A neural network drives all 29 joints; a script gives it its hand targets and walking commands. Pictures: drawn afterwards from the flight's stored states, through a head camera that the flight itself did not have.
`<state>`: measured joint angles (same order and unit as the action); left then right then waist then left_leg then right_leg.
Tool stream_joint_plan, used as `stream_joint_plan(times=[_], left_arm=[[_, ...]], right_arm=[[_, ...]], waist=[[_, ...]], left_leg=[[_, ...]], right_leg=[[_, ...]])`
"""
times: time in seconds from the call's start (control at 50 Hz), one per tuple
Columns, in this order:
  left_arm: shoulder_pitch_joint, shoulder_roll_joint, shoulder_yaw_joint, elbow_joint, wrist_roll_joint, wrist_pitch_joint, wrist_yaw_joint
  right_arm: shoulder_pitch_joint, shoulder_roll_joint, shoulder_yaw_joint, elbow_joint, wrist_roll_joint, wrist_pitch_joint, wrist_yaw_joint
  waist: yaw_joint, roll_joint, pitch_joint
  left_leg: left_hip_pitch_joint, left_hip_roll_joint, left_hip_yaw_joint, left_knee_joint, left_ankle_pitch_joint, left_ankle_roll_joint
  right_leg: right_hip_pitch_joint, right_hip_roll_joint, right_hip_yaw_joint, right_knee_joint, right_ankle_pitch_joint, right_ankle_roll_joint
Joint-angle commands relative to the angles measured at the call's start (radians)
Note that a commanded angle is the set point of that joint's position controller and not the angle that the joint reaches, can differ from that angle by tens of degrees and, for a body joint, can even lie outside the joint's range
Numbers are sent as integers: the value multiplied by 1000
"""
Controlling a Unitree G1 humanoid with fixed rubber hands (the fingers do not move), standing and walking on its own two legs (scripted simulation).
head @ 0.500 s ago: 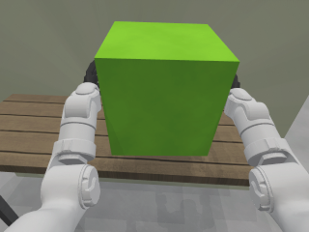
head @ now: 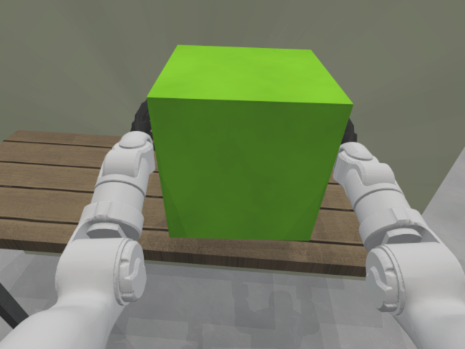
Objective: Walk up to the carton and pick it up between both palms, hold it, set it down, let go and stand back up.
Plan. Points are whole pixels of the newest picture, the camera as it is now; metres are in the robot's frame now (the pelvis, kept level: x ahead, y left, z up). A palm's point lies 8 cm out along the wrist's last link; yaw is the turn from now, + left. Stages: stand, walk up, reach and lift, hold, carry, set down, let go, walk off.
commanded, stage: set down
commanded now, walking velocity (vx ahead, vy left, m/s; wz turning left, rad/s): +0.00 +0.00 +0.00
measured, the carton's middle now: (242, 140) +0.44 -0.01 +0.20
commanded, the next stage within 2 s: none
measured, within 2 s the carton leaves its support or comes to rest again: rests again in 1.86 s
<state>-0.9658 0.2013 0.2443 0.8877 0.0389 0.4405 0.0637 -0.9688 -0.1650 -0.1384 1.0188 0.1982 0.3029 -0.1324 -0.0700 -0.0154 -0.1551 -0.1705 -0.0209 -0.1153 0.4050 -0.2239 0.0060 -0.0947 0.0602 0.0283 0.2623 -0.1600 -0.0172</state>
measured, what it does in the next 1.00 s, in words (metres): stands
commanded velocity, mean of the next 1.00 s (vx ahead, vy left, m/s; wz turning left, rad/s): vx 0.00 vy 0.00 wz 0.00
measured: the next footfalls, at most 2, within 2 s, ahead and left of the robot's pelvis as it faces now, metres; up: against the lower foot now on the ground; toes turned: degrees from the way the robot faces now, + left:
none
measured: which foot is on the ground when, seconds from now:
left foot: down 0.00-1.00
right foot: down 0.00-1.00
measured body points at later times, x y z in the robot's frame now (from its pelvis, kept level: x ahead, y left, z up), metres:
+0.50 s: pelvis +0.00 +0.00 +0.00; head -0.04 +0.02 +0.45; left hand +0.44 +0.17 +0.20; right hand +0.42 -0.18 +0.19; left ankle -0.01 +0.11 -0.75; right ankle -0.01 -0.11 -0.75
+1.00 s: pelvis +0.01 +0.00 +0.00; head -0.01 +0.02 +0.45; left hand +0.46 +0.17 +0.18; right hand +0.43 -0.18 +0.16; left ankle -0.01 +0.11 -0.75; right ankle -0.01 -0.11 -0.75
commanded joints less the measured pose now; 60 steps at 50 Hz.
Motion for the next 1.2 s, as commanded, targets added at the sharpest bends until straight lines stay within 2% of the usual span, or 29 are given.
stream_joint_plan(times=[0.0, 0.1, 0.14, 0.18, 0.2, 0.26, 0.3, 0.36, 0.46, 0.52, 0.6, 0.62, 0.66, 0.68, 0.72, 0.76, 0.8, 0.82, 0.84, 0.9, 0.94, 0.96, 0.98, 1.0, 1.12, 1.18], left_arm=[[-961, -748, -307, -273, -140, -121, -142], [-942, -728, -273, -199, -134, -141, -143], [-954, -725, -272, -186, -138, -159, -146], [-943, -717, -246, -139, -128, -168, -152], [-946, -708, -241, -115, -125, -171, -157], [-933, -687, -211, -78, -116, -187, -167], [-966, -699, -233, -117, -131, -211, -161], [-993, -695, -224, -109, -129, -235, -151], [-960, -661, -195, -47, -99, -237, -160], [-977, -681, -217, -70, -103, -250, -155], [-973, -680, -211, -70, -100, -269, -152], [-949, -673, -197, -40, -90, -265, -153], [-961, -674, -210, -57, -96, -274, -155], [-950, -682, -216, -45, -93, -275, -154], [-967, -693, -227, -54, -104, -288, -152], [-956, -687, -215, -23, -100, -299, -149], [-933, -672, -202, -10, -91, -301, -153], [-938, -676, -208, -20, -90, -301, -153], [-944, -673, -206, -12, -96, -304, -154], [-932, -706, -238, -6, -113, -313, -142], [-923, -687, -219, 1, -100, -314, -146], [-917, -680, -206, 4, -96, -319, -147], [-916, -668, -201, 11, -89, -322, -150], [-923, -652, -188, 11, -86, -328, -154], [-912, -635, -162, 34, -51, -337, -167], [-920, -642, -160, 42, -50, -352, -168]], right_arm=[[-1071, 651, 210, -408, 51, -115, 125], [-1071, 655, 202, -396, 35, -117, 125], [-1077, 661, 192, -400, 18, -124, 124], [-1068, 659, 168, -366, -7, -122, 129], [-1063, 647, 137, -347, -24, -122, 129], [-1052, 657, 124, -339, -52, -127, 129], [-1076, 671, 138, -368, -50, -142, 133], [-1066, 689, 143, -353, -58, -151, 141], [-1016, 657, 79, -276, -94, -150, 148], [-1003, 657, 74, -275, -103, -165, 155], [-1004, 663, 75, -292, -123, -182, 162], [-1003, 657, 75, -293, -128, -184, 162], [-1007, 666, 78, -313, -131, -195, 160], [-993, 662, 73, -303, -134, -197, 160], [-1003, 670, 71, -316, -142, -207, 166], [-1013, 671, 76, -325, -156, -211, 170], [-990, 667, 75, -312, -162, -208, 169], [-990, 659, 62, -310, -163, -212, 170], [-1006, 660, 58, -322, -169, -216, 171], [-1035, 654, 68, -361, -170, -239, 178], [-1002, 653, 58, -328, -179, -231, 177], [-999, 656, 66, -331, -180, -233, 179], [-972, 658, 59, -304, -187, -229, 179], [-962, 662, 54, -295, -193, -227, 181], [-920, 653, 3, -249, -244, -244, 194], [-931, 661, -11, -271, -264, -260, 198]], waist=[[1, 96, -557], [10, 66, -541], [9, 58, -558], [8, 34, -521], [-4, 41, -508], [5, 14, -515], [13, 35, -603], [21, 47, -636], [11, 78, -534], [6, 108, -579], [13, 89, -632], [16, 78, -607], [15, 77, -639], [11, 95, -628], [12, 94, -661], [24, 77, -669], [22, 60, -645], [18, 80, -649], [22, 70, -652], [29, 91, -706], [27, 85, -679], [38, 71, -691], [25, 62, -663], [30, 56, -650], [29, 77, -621], [33, 79, -656]], left_leg=[[228, -12, 50, -1, 447, -79], [190, -16, 56, -9, 407, -64], [169, -17, 59, -17, 377, -61], [162, -14, 62, -31, 348, -56], [160, -12, 62, -38, 331, -58], [133, -16, 73, -45, 307, -48], [139, -16, 72, -29, 370, -59], [138, -18, 74, -19, 383, -59], [136, -8, 77, -34, 368, -69], [177, -4, 78, -11, 445, -89], [188, -3, 80, 7, 495, -92], [181, -4, 81, 2, 480, -87], [181, -4, 83, 11, 506, -88], [178, -4, 81, 11, 510, -93], [179, 0, 82, 14, 517, -94], [165, -1, 86, 16, 506, -90], [164, 0, 86, 15, 515, -84], [163, 2, 83, 12, 521, -90], [164, 3, 84, 16, 528, -90], [197, 11, 79, 44, 595, -105], [197, 13, 80, 35, 582, -101], [188, 11, 84, 40, 594, -97], [175, 9, 84, 29, 561, -91], [150, 7, 89, 22, 544, -86], [153, 13, 99, 11, 548, -96], [147, 13, 105, 13, 550, -97]], right_leg=[[143, -2, -45, 40, 423, 42], [160, -9, -35, 45, 440, 49], [164, -12, -35, 54, 455, 54], [155, -10, -40, 48, 418, 53], [142, -13, -40, 41, 400, 51], [175, -19, -37, 46, 427, 55], [198, -16, -40, 68, 488, 53], [198, -20, -37, 74, 504, 52], [153, -25, -44, 64, 443, 45], [134, -19, -49, 68, 475, 38], [152, -14, -56, 84, 521, 44], [157, -17, -52, 80, 512, 45], [161, -18, -53, 90, 554, 51], [156, -20, -54, 92, 550, 46], [139, -19, -57, 93, 538, 43], [153, -20, -54, 96, 549, 45], [171, -24, -50, 103, 587, 52], [160, -24, -54, 106, 583, 49], [153, -22, -56, 104, 566, 50], [117, -13, -59, 104, 566, 38], [116, -16, -60, 99, 549, 38], [132, -18, -59, 107, 577, 42], [144, -23, -57, 107, 583, 47], [159, -26, -55, 115, 592, 51], [144, -29, -57, 108, 556, 50], [152, -32, -60, 111, 561, 49]])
